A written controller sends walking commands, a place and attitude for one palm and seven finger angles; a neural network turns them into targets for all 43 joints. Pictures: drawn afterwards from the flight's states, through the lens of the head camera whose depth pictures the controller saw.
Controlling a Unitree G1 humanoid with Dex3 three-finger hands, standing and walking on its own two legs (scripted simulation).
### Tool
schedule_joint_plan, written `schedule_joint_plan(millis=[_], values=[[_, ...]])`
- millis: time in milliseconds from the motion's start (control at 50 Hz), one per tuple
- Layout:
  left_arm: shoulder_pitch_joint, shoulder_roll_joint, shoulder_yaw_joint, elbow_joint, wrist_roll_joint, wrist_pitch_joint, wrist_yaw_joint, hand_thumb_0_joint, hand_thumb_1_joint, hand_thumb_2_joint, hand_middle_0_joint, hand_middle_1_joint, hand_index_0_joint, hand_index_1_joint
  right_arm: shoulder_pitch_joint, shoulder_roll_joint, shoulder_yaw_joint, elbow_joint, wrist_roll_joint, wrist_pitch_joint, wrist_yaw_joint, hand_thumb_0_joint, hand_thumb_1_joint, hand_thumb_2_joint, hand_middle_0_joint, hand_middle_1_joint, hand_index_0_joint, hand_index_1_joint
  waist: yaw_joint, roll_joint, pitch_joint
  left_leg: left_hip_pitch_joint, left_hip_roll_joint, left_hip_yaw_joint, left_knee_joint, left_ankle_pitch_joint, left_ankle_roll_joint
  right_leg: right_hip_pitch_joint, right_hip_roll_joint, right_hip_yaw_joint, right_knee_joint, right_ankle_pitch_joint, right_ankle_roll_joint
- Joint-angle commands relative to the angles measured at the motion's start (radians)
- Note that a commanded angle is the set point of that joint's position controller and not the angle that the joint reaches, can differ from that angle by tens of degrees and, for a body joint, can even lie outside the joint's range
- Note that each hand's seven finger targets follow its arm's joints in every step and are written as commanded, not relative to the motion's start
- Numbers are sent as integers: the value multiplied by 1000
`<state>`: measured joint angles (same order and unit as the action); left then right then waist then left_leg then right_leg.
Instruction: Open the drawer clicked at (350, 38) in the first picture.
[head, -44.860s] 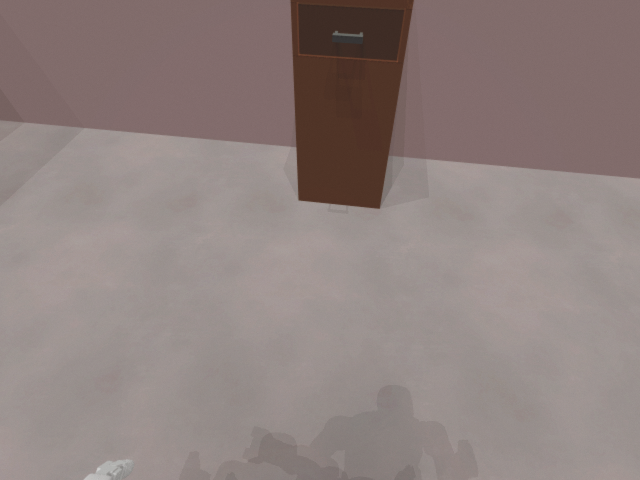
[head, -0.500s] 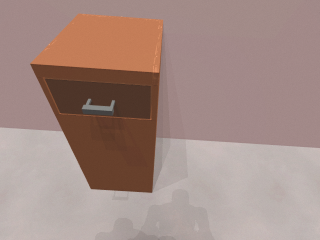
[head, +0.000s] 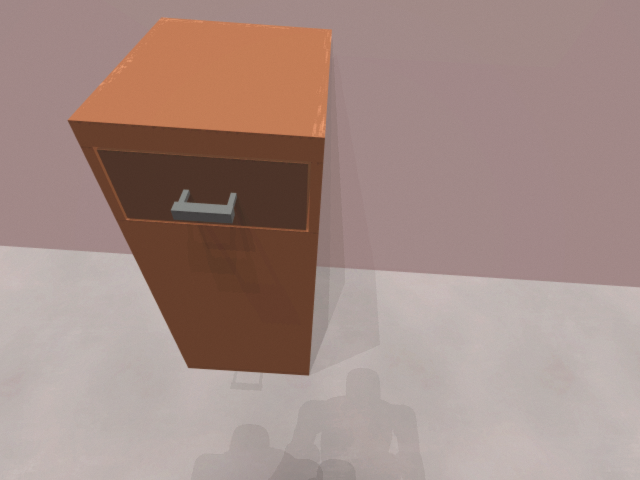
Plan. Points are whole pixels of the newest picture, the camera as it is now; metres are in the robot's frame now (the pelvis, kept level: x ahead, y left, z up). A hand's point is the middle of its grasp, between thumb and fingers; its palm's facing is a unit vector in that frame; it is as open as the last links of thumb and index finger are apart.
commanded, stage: raise the hand with hooked fingers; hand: left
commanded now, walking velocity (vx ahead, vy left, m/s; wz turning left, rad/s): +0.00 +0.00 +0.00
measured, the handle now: (206, 204) +0.54 +0.23 +0.00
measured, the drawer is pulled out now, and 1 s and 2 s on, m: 0.00 0.00 0.00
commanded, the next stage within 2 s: move the hooked fingers above the handle in 1.98 s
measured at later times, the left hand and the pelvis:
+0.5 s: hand (217, 442) +0.18 +0.14 -0.06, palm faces -0.07 -0.35 -0.93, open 8.5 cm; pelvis -0.02 -0.02 -0.03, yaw -3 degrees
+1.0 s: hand (206, 353) +0.26 +0.16 +0.01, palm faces -0.03 -0.10 -0.99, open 11.5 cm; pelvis +0.02 -0.05 -0.02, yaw -8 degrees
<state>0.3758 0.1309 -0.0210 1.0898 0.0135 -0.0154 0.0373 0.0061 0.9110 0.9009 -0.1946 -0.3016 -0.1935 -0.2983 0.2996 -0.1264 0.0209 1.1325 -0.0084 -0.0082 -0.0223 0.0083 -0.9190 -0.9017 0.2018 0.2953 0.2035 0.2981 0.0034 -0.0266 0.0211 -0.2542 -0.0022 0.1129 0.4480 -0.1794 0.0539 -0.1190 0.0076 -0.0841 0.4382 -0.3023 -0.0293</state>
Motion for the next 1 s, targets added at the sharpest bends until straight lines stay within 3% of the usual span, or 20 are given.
schedule_joint_plan(millis=[0, 40, 60, 80, 100, 120, 140, 160, 240, 260, 300, 340, 380, 440, 500, 540, 640, 720, 820, 980], values=[[97, 66, 14, -14, -2, -8, 9, 0, 900, 900, -200, -300, -200, -300, 50, -99, -18, -28, -3, -13, -6, 0, -900, -900, 200, 300, 200, 300, 3, 25, 59, 24, 124, -161, -115, -21, 5, -102, -113, 115, -104, 67, -17], [96, 64, 15, -12, -1, -8, 10, 0, 900, 900, -200, -300, -200, -300, 54, -94, -18, -25, -3, -14, -6, 0, -900, -900, 200, 300, 200, 300, 3, 21, 63, 20, 125, -161, -118, -17, 5, -99, -112, 112, -104, 72, -15], [105, 86, 5, 7, 20, -28, 40, 0, 900, 900, -200, -300, -200, -300, -44, -133, -17, -98, -1, -21, 2, 0, -900, -900, 200, 300, 200, 300, 23, 97, 153, -38, 110, -131, 70, 55, -30, -182, -144, 163, -137, 217, -14], [-610, 320, -94, -1567, 69, -181, 59, 0, 877, 890, -202, -315, -202, -315, -8, -281, -32, -507, 80, -160, -40, 0, -900, -900, 200, 300, 200, 300, -99, 357, -366, 294, 24, -97, -54, 88, -8, -168, -21, 125, 8, 168, -37], [-284, 317, 9, -1312, 91, -107, 147, 0, 853, 880, -203, -330, -203, -330, -105, -216, -6, -408, 74, -268, -81, 0, -900, -900, 200, 300, 200, 300, 0, 445, -353, 314, 77, -157, -95, -5, -40, -192, -17, 34, 124, 19, -40], [-234, 264, 11, -1285, 53, -47, 203, 0, 830, 870, -205, -345, -205, -345, -101, -217, -36, -356, 79, -306, -92, 0, -900, -900, 200, 300, 200, 300, -28, 320, -233, 188, 96, -190, -144, -198, -67, -279, -2, 14, 147, -90, -22], [141, 61, -123, -974, 88, 72, 204, 0, 807, 860, -207, -360, -207, -360, -84, -168, -29, -340, 104, -302, -86, 0, -900, -900, 200, 300, 200, 300, -19, 183, -119, 100, 89, -206, -144, -265, -35, -315, -7, 9, 150, -91, -15], [-50, 45, -168, -1267, 79, 64, 210, 0, 783, 850, -208, -375, -208, -375, -90, -184, -32, -454, 104, -310, -79, 0, -900, -900, 200, 300, 200, 300, -20, 135, -59, -1, 67, -214, -134, -304, -32, -274, -14, 0, 127, -52, -6], [-49, 85, -272, -1262, 439, 86, 290, 0, 690, 810, -215, -435, -215, -435, -122, -252, -44, -544, 35, -329, -62, 0, -900, -900, 200, 300, 200, 300, -73, -71, -34, -67, 42, -228, 21, -251, -10, -441, 7, 38, 130, -89, -14], [-45, 80, -269, -1173, 550, 97, 319, 0, 667, 800, -217, -450, -217, -450, -145, -253, -59, -561, 13, -303, -52, 0, -900, -900, 200, 300, 200, 300, -66, -119, -28, -100, 30, -219, 68, -217, -12, -485, 6, 34, 134, -116, -15], [154, 85, -220, -1020, 729, 105, 357, 0, 620, 780, -220, -480, -220, -480, -195, -254, -82, -612, -16, -228, -21, 0, -900, -900, 200, 300, 200, 300, 10, -243, -31, -169, 7, -165, 136, -143, -21, -510, 16, 46, 128, -180, -21], [309, 137, -151, -993, 853, 89, 355, 0, 573, 760, -223, -510, -223, -510, -248, -246, -82, -657, -14, -125, 19, 0, -900, -900, 200, 300, 200, 300, 108, -237, -102, -207, -9, -121, 152, -32, -33, -414, 19, 95, 166, -54, -44], [306, 214, -68, -1060, 939, 63, 358, 0, 527, 740, -227, -540, -227, -540, -293, -228, -79, -709, -19, -36, 45, 0, -900, -900, 200, 300, 200, 300, 148, -221, -171, -254, -13, -91, 185, 20, -37, -369, 6, 120, 218, 67, -46], [141, 335, 24, -1255, 1014, 39, 399, 0, 457, 710, -232, -585, -232, -585, -352, -209, -69, -778, -25, 52, 57, 0, -900, -900, 200, 300, 200, 300, 170, 5, -235, -239, -31, -70, 204, 16, -39, -349, 6, 182, 237, 72, -53], [-18, 360, 44, -1393, 1049, 39, 468, 0, 387, 680, -237, -630, -237, -630, -335, -190, -70, -808, -39, 92, 45, 0, -900, -900, 200, 300, 200, 300, 134, 206, -343, -96, -32, -78, 273, 71, -31, -427, 26, 222, 254, 92, -68], [-188, 384, 54, -1482, 1055, 30, 494, 0, 340, 660, -240, -660, -240, -660, -335, -190, -71, -785, -54, 99, 35, 0, -900, -900, 200, 300, 200, 300, 81, 180, -361, -55, -30, -108, 326, 55, -20, -485, 18, 273, 223, 50, -61], [-330, 369, 9, -1390, 988, -44, 442, 0, 223, 610, -248, -735, -248, -735, -344, -196, -63, -727, -60, 54, 11, 0, -900, -900, 200, 300, 200, 300, -19, 21, -202, -139, -42, -127, 381, -48, 2, -493, -13, 302, 125, -2, -20], [-220, 330, -18, -1278, 923, -3, 325, 0, 130, 570, -255, -795, -255, -795, -334, -199, -59, -711, -36, 43, 0, 0, -900, -900, 200, 300, 200, 300, 12, -57, -233, -179, -46, -119, 319, -5, 3, -336, -33, 293, 112, 224, 18], [-86, 500, 137, -1274, 934, 63, 246, 0, 13, 520, -263, -870, -263, -870, -339, -209, -37, -714, -28, 75, 1, 0, -900, -900, 200, 300, 200, 300, 97, -69, -295, -219, -60, -104, 241, 56, -18, -100, -62, 296, 163, 552, 46], [-127, 467, 192, -1481, 905, -14, 320, 0, -173, 440, -277, -990, -277, -990, -338, -188, -57, -711, -31, 38, 0, 0, -900, -900, 200, 300, 200, 300, 93, 20, -347, -175, -82, -141, 233, 91, -10, -78, -61, 267, 190, 675, 41]])
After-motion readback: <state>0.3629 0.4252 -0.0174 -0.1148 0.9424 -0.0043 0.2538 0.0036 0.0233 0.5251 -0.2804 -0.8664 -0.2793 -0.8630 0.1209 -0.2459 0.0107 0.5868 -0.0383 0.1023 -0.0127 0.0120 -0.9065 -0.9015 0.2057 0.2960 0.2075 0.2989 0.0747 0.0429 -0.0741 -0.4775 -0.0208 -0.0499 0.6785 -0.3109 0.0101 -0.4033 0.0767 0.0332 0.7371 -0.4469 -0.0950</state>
